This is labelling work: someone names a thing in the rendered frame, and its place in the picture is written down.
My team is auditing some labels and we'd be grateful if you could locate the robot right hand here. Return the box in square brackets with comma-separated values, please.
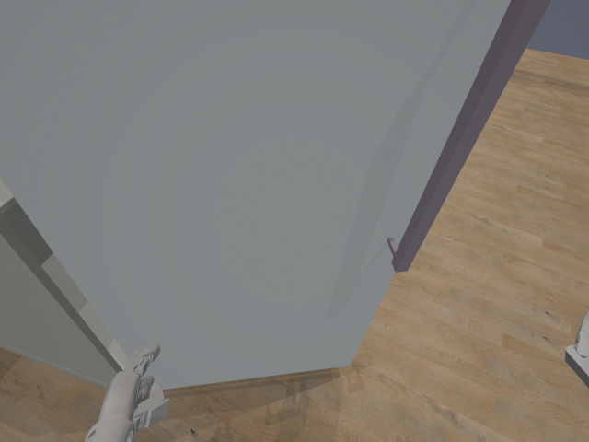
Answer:
[565, 310, 589, 388]

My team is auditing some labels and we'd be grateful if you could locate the robot left hand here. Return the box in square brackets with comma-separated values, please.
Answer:
[98, 344, 169, 433]

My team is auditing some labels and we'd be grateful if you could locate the fridge door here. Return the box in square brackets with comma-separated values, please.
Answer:
[0, 0, 511, 390]

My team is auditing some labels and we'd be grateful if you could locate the handle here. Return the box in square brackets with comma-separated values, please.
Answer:
[387, 0, 551, 273]

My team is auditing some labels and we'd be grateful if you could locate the left robot forearm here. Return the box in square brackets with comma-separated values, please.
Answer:
[85, 416, 134, 442]

